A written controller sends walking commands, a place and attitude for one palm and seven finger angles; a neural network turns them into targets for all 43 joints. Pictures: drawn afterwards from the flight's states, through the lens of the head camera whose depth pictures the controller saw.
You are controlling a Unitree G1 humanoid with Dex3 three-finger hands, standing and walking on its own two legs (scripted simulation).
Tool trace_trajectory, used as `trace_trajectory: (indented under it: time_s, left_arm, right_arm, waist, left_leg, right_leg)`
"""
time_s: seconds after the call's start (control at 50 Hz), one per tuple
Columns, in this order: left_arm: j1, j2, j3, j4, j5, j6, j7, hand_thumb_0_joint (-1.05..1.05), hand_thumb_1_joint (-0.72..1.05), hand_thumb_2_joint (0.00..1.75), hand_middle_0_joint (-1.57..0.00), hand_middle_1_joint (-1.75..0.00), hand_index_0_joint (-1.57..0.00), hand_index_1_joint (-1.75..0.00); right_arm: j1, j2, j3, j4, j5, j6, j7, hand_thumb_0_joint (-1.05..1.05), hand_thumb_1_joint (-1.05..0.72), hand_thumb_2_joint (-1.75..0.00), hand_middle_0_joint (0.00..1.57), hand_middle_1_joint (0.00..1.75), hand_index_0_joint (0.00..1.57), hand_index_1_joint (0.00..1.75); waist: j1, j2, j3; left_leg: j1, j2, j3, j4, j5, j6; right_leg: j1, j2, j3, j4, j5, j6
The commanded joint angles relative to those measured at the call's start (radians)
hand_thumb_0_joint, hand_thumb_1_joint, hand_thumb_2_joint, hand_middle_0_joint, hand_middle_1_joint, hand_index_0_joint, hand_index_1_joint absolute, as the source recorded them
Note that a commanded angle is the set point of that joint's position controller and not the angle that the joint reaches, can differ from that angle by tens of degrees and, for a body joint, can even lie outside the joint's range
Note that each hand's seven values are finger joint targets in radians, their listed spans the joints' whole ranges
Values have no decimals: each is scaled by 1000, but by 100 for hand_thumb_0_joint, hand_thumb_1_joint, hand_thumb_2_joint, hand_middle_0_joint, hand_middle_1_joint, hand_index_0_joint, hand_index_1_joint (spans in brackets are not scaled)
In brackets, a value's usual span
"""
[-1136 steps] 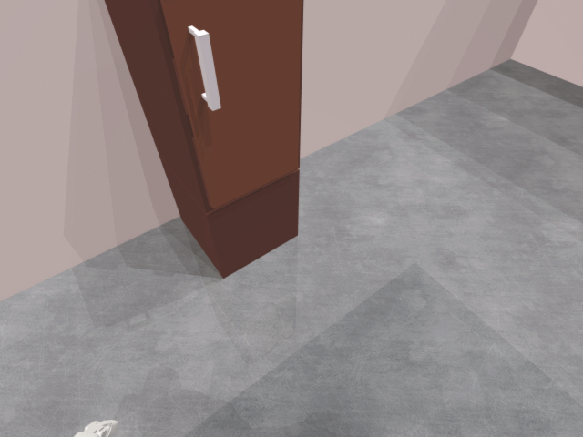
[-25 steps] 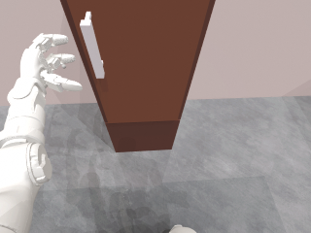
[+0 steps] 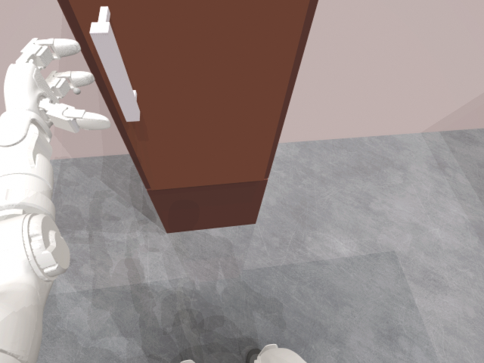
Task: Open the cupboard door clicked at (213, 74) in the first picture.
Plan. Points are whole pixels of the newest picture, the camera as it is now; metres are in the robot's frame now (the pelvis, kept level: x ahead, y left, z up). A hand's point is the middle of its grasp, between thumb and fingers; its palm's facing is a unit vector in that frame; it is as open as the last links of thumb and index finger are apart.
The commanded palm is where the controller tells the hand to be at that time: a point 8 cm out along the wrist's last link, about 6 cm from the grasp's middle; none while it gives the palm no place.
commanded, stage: move the hooked fingers beside the handle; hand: left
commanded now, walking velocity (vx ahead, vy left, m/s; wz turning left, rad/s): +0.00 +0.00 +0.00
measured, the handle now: (120, 69) +0.56 +0.14 +0.13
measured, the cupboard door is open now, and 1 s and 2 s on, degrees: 0 0 1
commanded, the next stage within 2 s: slide the fingers in behind the handle in 0.52 s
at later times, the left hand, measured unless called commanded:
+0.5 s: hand (86, 90) +0.52 +0.19 +0.12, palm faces +0.03 -1.00 +0.01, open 14.0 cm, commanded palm +0.50 +0.24 +0.13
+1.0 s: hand (88, 87) +0.52 +0.18 +0.13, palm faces +0.04 -1.00 +0.00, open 14.2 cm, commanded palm +0.50 +0.21 +0.13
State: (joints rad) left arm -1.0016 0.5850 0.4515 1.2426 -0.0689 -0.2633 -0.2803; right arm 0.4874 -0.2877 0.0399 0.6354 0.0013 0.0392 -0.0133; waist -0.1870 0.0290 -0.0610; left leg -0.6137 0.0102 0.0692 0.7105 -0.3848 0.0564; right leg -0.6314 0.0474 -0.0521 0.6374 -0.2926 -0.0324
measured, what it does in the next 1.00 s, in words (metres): stands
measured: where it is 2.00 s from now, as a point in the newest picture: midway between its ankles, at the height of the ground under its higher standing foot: outside the picture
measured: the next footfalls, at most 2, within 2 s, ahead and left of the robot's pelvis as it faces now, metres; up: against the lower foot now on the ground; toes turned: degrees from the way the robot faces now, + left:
none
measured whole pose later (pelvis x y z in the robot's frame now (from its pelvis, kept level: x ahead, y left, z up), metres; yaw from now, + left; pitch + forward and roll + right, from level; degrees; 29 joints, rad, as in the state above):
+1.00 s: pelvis +0.00 +0.00 +0.00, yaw +1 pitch +17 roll -2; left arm -1.04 0.52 0.36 1.22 -0.09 -0.26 -0.20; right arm 0.48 -0.29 0.03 0.66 -0.01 0.03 0.00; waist -0.18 0.03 -0.07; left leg -0.64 0.00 0.04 0.73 -0.39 0.05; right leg -0.64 0.04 -0.08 0.65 -0.31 -0.04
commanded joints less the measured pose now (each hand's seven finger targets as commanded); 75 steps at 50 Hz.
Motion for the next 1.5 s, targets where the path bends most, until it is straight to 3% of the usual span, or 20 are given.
trace_trajectory:
  time_s: [0.0, 0.14, 0.2, 0.24, 0.28, 0.34, 0.46, 0.5, 0.56, 0.64, 0.68, 0.76, 0.86, 0.9, 1.0, 1.04, 1.08, 1.14, 1.46, 1.48]
  left_arm:
    - [-521, 258, -2, -301, -36, -92, -9, 0, -50, 30, -30, -120, -30, -120]
    - [-494, 143, -82, -208, -48, -42, -11, 0, -50, 30, -30, -120, -30, -120]
    - [-560, 113, -98, -241, -49, -55, 11, 0, -50, 30, -30, -120, -30, -120]
    - [-540, 167, -51, -210, -44, -61, 29, 0, -50, 30, -30, -120, -30, -120]
    - [-540, 178, -47, -210, -30, -71, 38, 0, -50, 30, -30, -120, -30, -120]
    - [-549, 173, -65, -182, -11, -70, 51, 0, -50, 30, -30, -120, -30, -120]
    - [-590, 248, -19, -173, -5, -85, 55, 0, -50, 30, -30, -120, -30, -120]
    - [-595, 241, -30, -186, 0, -92, 47, 0, -50, 30, -30, -120, -30, -120]
    - [-583, 225, -41, -128, -10, -75, 35, 0, -50, 30, -30, -120, -30, -120]
    - [-570, 260, -21, -158, -11, -68, 20, 0, -50, 30, -30, -120, -30, -120]
    - [-575, 233, -35, -204, -18, -79, 20, 0, -50, 30, -30, -120, -30, -120]
    - [-502, 161, -56, -201, -39, -68, 24, 0, -50, 30, -30, -120, -30, -120]
    - [-534, 128, -86, -213, -27, -57, 45, 0, -50, 30, -30, -120, -30, -120]
    - [-537, 116, -94, -243, -22, -62, 53, 0, -50, 30, -30, -120, -30, -120]
    - [-552, 21, -157, -238, -34, -68, 59, 0, -50, 30, -30, -120, -30, -120]
    - [-558, 42, -135, -235, -34, -70, 69, 0, -50, 30, -30, -120, -30, -120]
    - [-583, 11, -162, -274, -33, -83, 74, 0, -50, 30, -30, -120, -30, -120]
    - [-544, -30, -179, -245, -41, -81, 78, 0, -50, 30, -30, -120, -30, -120]
    - [-645, -216, -316, -256, -52, -96, 116, 0, -50, 30, -30, -120, -30, -120]
    - [-659, -262, -359, -269, -51, -97, 114, 0, -50, 30, -30, -120, -30, -120]
  right_arm:
    - [142, -177, -69, -47, 2, -16, -11, 0, -90, -90, 20, 30, 20, 30]
    - [130, -176, -67, -26, 6, -19, -12, 0, -90, -90, 20, 30, 20, 30]
    - [126, -172, -68, -21, 2, -25, -9, 0, -90, -90, 20, 30, 20, 30]
    - [132, -178, -68, -20, -1, -29, -8, 0, -90, -90, 20, 30, 20, 30]
    - [125, -175, -64, -26, -2, -29, -5, 0, -90, -90, 20, 30, 20, 30]
    - [120, -175, -60, -32, -2, -30, -5, 0, -90, -90, 20, 30, 20, 30]
    - [139, -185, -56, -42, -3, -33, -13, 0, -90, -90, 20, 30, 20, 30]
    - [136, -180, -55, -38, -3, -35, -11, 0, -90, -90, 20, 30, 20, 30]
    - [150, -185, -54, -31, -1, -34, -16, 0, -90, -90, 20, 30, 20, 30]
    - [161, -188, -56, -34, -3, -34, -18, 0, -90, -90, 20, 30, 20, 30]
    - [163, -182, -59, -34, -6, -34, -13, 0, -90, -90, 20, 30, 20, 30]
    - [170, -180, -67, -33, -6, -26, -4, 0, -90, -90, 20, 30, 20, 30]
    - [163, -177, -69, -24, -5, -23, 1, 0, -90, -90, 20, 30, 20, 30]
    - [162, -174, -73, -22, -8, -25, 5, 0, -90, -90, 20, 30, 20, 30]
    - [146, -166, -74, -11, -6, -31, 10, 0, -90, -90, 20, 30, 20, 30]
    - [149, -171, -76, -6, -9, -34, 12, 0, -90, -90, 20, 30, 20, 30]
    - [140, -164, -76, -5, -10, -39, 14, 0, -90, -90, 20, 30, 20, 30]
    - [130, -162, -76, -5, -9, -42, 20, 0, -90, -90, 20, 30, 20, 30]
    - [123, -153, -83, 46, -15, -71, 35, 0, -90, -90, 20, 30, 20, 30]
    - [111, -148, -81, 44, -14, -74, 39, 0, -90, -90, 20, 30, 20, 30]
  waist:
    - [18, 137, -507]
    - [-8, 92, -389]
    - [-18, 120, -437]
    - [-8, 54, -428]
    - [3, 94, -444]
    - [-6, 76, -407]
    - [-5, 68, -459]
    - [-2, 116, -483]
    - [-24, 54, -425]
    - [-9, 82, -464]
    - [-4, 145, -498]
    - [-1, 85, -473]
    - [-12, 86, -416]
    - [-5, 128, -465]
    - [-25, 106, -439]
    - [-21, 77, -451]
    - [-19, 140, -483]
    - [-19, 76, -452]
    - [-50, 80, -467]
    - [-57, 108, -462]
  left_leg:
    - [336, 8, -111, -22, 551, -20]
    - [324, 16, -131, -27, 514, -24]
    - [366, 15, -139, -13, 548, -30]
    - [322, 14, -140, -14, 532, -28]
    - [316, 8, -136, -8, 539, -30]
    - [279, 7, -133, -10, 489, -28]
    - [264, 3, -136, -3, 478, -24]
    - [285, 4, -134, 1, 484, -30]
    - [241, 4, -132, -7, 435, -19]
    - [230, 1, -124, -12, 418, -17]
    - [283, 5, -126, -4, 471, -23]
    - [297, 11, -128, -6, 540, -21]
    - [270, 5, -121, -16, 462, -15]
    - [312, 5, -125, -13, 499, -22]
    - [341, 11, -134, -3, 533, -26]
    - [333, 9, -136, -3, 520, -24]
    - [381, 11, -145, 6, 581, -32]
    - [358, 12, -144, 6, 575, -32]
    - [424, 14, -183, 28, 633, -51]
    - [433, 13, -186, 26, 624, -52]
  right_leg:
    - [213, 2, 45, -12, 437, 9]
    - [118, 2, 25, -25, 353, 9]
    - [102, 1, 28, -16, 358, 11]
    - [134, 2, 29, -9, 368, 10]
    - [135, -1, 32, 2, 375, 8]
    - [126, -2, 33, 4, 353, 9]
    - [160, -1, 37, 17, 361, 6]
    - [148, -2, 39, 16, 359, 8]
    - [145, 2, 35, 2, 341, 9]
    - [173, 0, 42, -1, 348, 9]
    - [156, 1, 40, 1, 363, 7]
    - [159, 8, 28, -3, 401, 5]
    - [147, 5, 31, -15, 362, 6]
    - [145, 3, 32, -10, 374, 5]
    - [103, 5, 25, -7, 372, 8]
    - [119, 6, 26, -4, 375, 8]
    - [98, 4, 25, 5, 387, 7]
    - [102, 6, 20, 6, 388, 9]
    - [29, 6, 6, 23, 359, 7]
    - [6, 7, 5, 22, 344, 9]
